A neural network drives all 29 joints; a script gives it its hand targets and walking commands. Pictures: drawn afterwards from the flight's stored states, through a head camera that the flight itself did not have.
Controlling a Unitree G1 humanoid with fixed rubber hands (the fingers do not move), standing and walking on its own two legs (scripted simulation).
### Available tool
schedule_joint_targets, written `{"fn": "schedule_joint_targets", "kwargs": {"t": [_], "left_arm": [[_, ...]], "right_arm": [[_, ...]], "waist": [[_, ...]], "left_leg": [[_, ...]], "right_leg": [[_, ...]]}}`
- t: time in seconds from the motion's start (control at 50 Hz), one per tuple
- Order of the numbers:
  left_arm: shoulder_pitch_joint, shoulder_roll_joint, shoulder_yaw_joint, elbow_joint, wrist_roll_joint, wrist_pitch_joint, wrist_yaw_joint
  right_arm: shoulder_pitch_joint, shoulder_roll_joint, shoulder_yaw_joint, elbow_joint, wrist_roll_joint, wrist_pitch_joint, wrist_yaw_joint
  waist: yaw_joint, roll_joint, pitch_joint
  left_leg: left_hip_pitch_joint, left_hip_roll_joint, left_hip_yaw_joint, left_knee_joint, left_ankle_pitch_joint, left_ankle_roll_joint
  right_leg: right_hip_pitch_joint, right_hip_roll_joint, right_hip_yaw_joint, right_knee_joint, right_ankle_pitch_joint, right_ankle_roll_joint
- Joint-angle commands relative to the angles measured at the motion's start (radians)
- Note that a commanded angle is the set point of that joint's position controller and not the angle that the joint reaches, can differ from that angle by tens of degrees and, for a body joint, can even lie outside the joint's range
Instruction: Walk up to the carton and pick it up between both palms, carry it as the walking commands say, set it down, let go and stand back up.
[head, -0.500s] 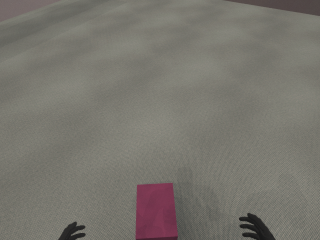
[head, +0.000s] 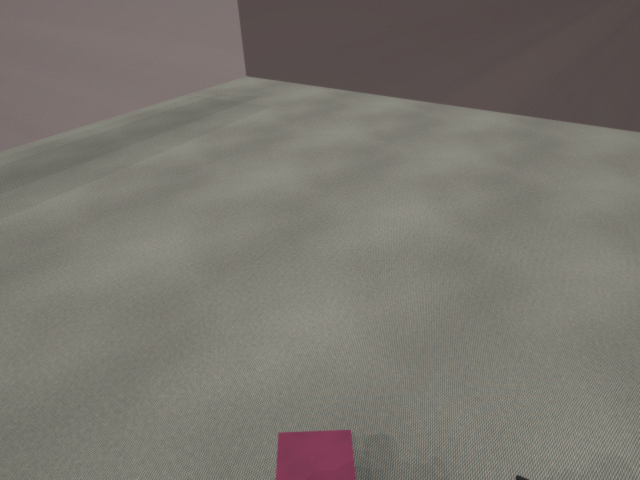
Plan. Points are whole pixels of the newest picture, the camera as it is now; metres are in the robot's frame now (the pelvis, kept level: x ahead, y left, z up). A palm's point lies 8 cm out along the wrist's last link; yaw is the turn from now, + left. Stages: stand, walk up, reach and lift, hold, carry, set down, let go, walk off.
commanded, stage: stand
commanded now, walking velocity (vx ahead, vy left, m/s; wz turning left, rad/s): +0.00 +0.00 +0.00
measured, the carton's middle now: out of the picture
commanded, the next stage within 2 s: none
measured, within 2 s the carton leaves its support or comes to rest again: neither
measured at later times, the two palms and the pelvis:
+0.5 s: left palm out of the picture +0.05 +0.28 -0.11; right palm out of the picture +0.10 -0.25 -0.07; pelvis -0.02 +0.00 +0.00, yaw +0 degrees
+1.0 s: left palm out of the picture +0.02 +0.28 -0.12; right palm out of the picture +0.07 -0.25 -0.09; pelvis -0.03 +0.00 +0.00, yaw +0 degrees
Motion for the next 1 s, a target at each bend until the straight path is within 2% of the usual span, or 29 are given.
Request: {"fn": "schedule_joint_targets", "kwargs": {"t": [0.0,0.04,0.06,0.1,0.14,0.18,0.22,0.28,0.32,0.34,0.36,0.4,0.42,0.48,0.5,0.56,0.6,0.62,0.64,0.66,0.68,0.72,0.8,0.82,0.84,0.86,0.9,0.92,0.98], "left_arm": [[-0.076,0.222,0.021,-0.088,0.051,-0.051,0.025],[-0.058,0.21,0.028,-0.076,0.048,-0.048,0.027],[-0.065,0.211,0.025,-0.074,0.047,-0.05,0.026],[-0.04,0.193,0.025,-0.067,0.05,-0.042,0.029],[-0.045,0.211,0.028,-0.06,0.05,-0.051,0.029],[-0.085,0.199,0.021,-0.057,0.048,-0.052,0.028],[-0.041,0.188,0.022,-0.052,0.045,-0.047,0.027],[-0.058,0.225,0.034,-0.04,0.055,-0.049,0.026],[-0.043,0.221,0.028,-0.018,0.06,-0.049,0.025],[-0.054,0.212,0.023,-0.029,0.06,-0.054,0.023],[-0.045,0.237,0.038,-0.025,0.057,-0.05,0.03],[-0.035,0.219,0.03,-0.013,0.055,-0.054,0.026],[-0.052,0.228,0.031,-0.028,0.057,-0.056,0.026],[-0.043,0.218,0.026,0.004,0.072,-0.046,0.026],[-0.05,0.223,0.027,0.002,0.055,-0.055,0.023],[-0.051,0.213,0.018,0.011,0.055,-0.059,0.016],[-0.032,0.221,0.03,0.018,0.052,-0.062,0.017],[-0.052,0.232,0.032,0.03,0.054,-0.06,0.017],[-0.061,0.195,0.024,0.014,0.06,-0.057,0.015],[-0.046,0.217,0.025,0.026,0.059,-0.059,0.015],[-0.044,0.211,0.028,0.039,0.057,-0.06,0.017],[-0.039,0.225,0.031,0.05,0.06,-0.058,0.016],[-0.009,0.228,0.041,0.066,0.058,-0.061,0.015],[-0.01,0.233,0.032,0.06,0.06,-0.057,0.014],[-0.024,0.24,0.037,0.063,0.059,-0.056,0.018],[-0.034,0.25,0.032,0.072,0.058,-0.06,0.013],[-0.018,0.235,0.024,0.077,0.053,-0.063,0.016],[-0.041,0.235,0.028,0.068,0.056,-0.062,0.014],[-0.023,0.237,0.029,0.075,0.053,-0.068,0.018]], "right_arm": [[-0.049,-0.215,-0.064,-0.018,-0.009,-0.085,-0.024],[-0.029,-0.203,-0.06,0.003,-0.006,-0.083,-0.029],[-0.035,-0.206,-0.055,0.003,-0.014,-0.083,-0.027],[-0.063,-0.223,-0.071,-0.004,-0.019,-0.085,-0.037],[-0.054,-0.223,-0.065,0.003,-0.006,-0.074,-0.035],[-0.054,-0.214,-0.068,0.009,-0.01,-0.079,-0.04],[-0.05,-0.233,-0.07,0.003,-0.01,-0.075,-0.036],[-0.064,-0.211,-0.067,0.012,-0.015,-0.074,-0.033],[-0.032,-0.222,-0.074,0.014,-0.008,-0.076,-0.037],[-0.045,-0.221,-0.059,0.023,-0.008,-0.079,-0.036],[-0.012,-0.213,-0.066,0.026,-0.017,-0.079,-0.032],[-0.053,-0.21,-0.066,0.028,-0.004,-0.078,-0.038],[-0.039,-0.236,-0.074,0.025,-0.007,-0.072,-0.033],[-0.042,-0.243,-0.081,0.032,-0.015,-0.074,-0.033],[-0.044,-0.229,-0.071,0.023,-0.024,-0.078,-0.024],[-0.05,-0.232,-0.073,0.043,-0.017,-0.075,-0.029],[-0.04,-0.223,-0.071,0.047,-0.009,-0.079,-0.026],[-0.029,-0.237,-0.072,0.054,-0.013,-0.078,-0.026],[-0.057,-0.229,-0.07,0.044,-0.023,-0.085,-0.029],[-0.026,-0.233,-0.079,0.052,-0.015,-0.083,-0.024],[-0.059,-0.224,-0.074,0.061,-0.017,-0.081,-0.026],[-0.067,-0.251,-0.083,0.064,-0.013,-0.075,-0.025],[-0.055,-0.245,-0.071,0.09,-0.008,-0.079,-0.026],[-0.052,-0.233,-0.074,0.077,-0.009,-0.079,-0.029],[-0.037,-0.235,-0.08,0.074,-0.005,-0.079,-0.027],[-0.021,-0.243,-0.078,0.09,-0.001,-0.08,-0.024],[-0.046,-0.236,-0.081,0.084,-0.006,-0.079,-0.026],[-0.043,-0.221,-0.074,0.073,-0.004,-0.081,-0.029],[-0.019,-0.229,-0.07,0.095,-0.004,-0.081,-0.024]], "waist": [[-0.006,0.052,0.092],[0.009,0.06,0.074],[0.008,0.107,0.056],[0.014,0.051,0.076],[-0.006,0.123,0.096],[-0.017,0.057,0.074],[0.006,0.11,0.067],[0.002,0.064,0.108],[-0.011,0.129,0.13],[0.003,0.05,0.14],[-0.009,0.093,0.137],[-0.003,0.059,0.147],[-0.011,0.103,0.144],[-0.009,0.048,0.154],[-0.002,0.123,0.186],[0.0,0.076,0.223],[0.011,0.098,0.172],[-0.007,0.091,0.211],[0.003,0.15,0.266],[-0.01,0.113,0.228],[0.002,0.089,0.249],[-0.001,0.138,0.193],[0.018,0.119,0.276],[0.002,0.063,0.279],[-0.007,0.094,0.265],[-0.017,0.041,0.291],[0.003,0.1,0.237],[-0.007,0.066,0.27],[-0.001,0.112,0.335]], "left_leg": [[0.092,0.083,-0.111,-0.085,0.068,0.03],[0.087,0.088,-0.138,-0.079,0.059,0.04],[0.1,0.102,-0.139,-0.09,0.08,0.046],[0.096,0.104,-0.136,-0.058,0.086,0.043],[0.091,0.088,-0.11,-0.078,0.072,0.034],[0.106,0.103,-0.127,-0.087,0.099,0.045],[0.091,0.113,-0.149,-0.083,0.077,0.042],[0.079,0.104,-0.135,-0.083,0.033,0.035],[0.076,0.111,-0.147,-0.092,0.045,0.042],[0.071,0.103,-0.146,-0.087,0.068,0.037],[0.075,0.104,-0.143,-0.078,0.051,0.047],[0.079,0.105,-0.149,-0.089,0.011,0.054],[0.077,0.1,-0.14,-0.102,0.008,0.038],[0.064,0.102,-0.153,-0.104,-0.09,0.045],[0.046,0.097,-0.148,-0.128,-0.116,0.043],[0.009,0.092,-0.173,-0.132,-0.15,0.052],[0.041,0.112,-0.187,-0.151,-0.165,0.054],[0.025,0.1,-0.173,-0.168,-0.149,0.053],[0.015,0.11,-0.179,-0.147,-0.175,0.055],[0.026,0.111,-0.172,-0.159,-0.179,0.041],[-0.002,0.124,-0.217,-0.179,-0.202,0.056],[0.032,0.109,-0.193,-0.173,-0.205,0.043],[-0.014,0.108,-0.197,-0.188,-0.244,0.052],[-0.022,0.107,-0.193,-0.161,-0.206,0.054],[-0.003,0.1,-0.184,-0.134,-0.19,0.047],[-0.013,0.108,-0.198,-0.158,-0.174,0.05],[0.03,0.096,-0.177,-0.145,-0.14,0.043],[0.009,0.09,-0.177,-0.142,-0.137,0.045],[-0.021,0.107,-0.196,-0.167,-0.112,0.061]], "right_leg": [[0.013,-0.125,0.118,-0.102,0.141,-0.03],[0.032,-0.127,0.129,-0.092,0.123,-0.035],[0.033,-0.114,0.111,-0.062,0.122,-0.035],[0.01,-0.11,0.109,-0.076,0.125,-0.032],[-0.002,-0.12,0.126,-0.092,0.109,-0.04],[0.017,-0.122,0.102,-0.081,0.139,-0.044],[0.027,-0.112,0.105,-0.088,0.086,-0.037],[-0.006,-0.125,0.123,-0.107,0.027,-0.041],[-0.009,-0.131,0.145,-0.111,0.063,-0.052],[0.009,-0.128,0.109,-0.121,0.093,-0.042],[-0.004,-0.14,0.143,-0.122,0.089,-0.054],[-0.025,-0.146,0.16,-0.148,0.032,-0.038],[-0.012,-0.137,0.158,-0.118,0.04,-0.057],[-0.043,-0.126,0.121,-0.135,-0.07,-0.053],[-0.065,-0.131,0.147,-0.143,-0.103,-0.055],[-0.083,-0.131,0.149,-0.153,-0.144,-0.06],[-0.036,-0.121,0.133,-0.132,-0.075,-0.058],[-0.054,-0.122,0.134,-0.128,-0.092,-0.054],[-0.102,-0.113,0.14,-0.139,-0.058,-0.046],[-0.051,-0.111,0.112,-0.134,-0.057,-0.048],[-0.065,-0.105,0.113,-0.125,-0.084,-0.054],[-0.054,-0.112,0.115,-0.134,-0.064,-0.043],[-0.064,-0.105,0.14,-0.14,-0.092,-0.052],[-0.062,-0.113,0.155,-0.162,-0.149,-0.056],[-0.089,-0.127,0.176,-0.187,-0.18,-0.063],[-0.096,-0.134,0.164,-0.177,-0.18,-0.063],[-0.062,-0.127,0.139,-0.164,-0.097,-0.057],[-0.082,-0.14,0.166,-0.174,-0.111,-0.059],[-0.087,-0.145,0.163,-0.174,-0.062,-0.059]]}}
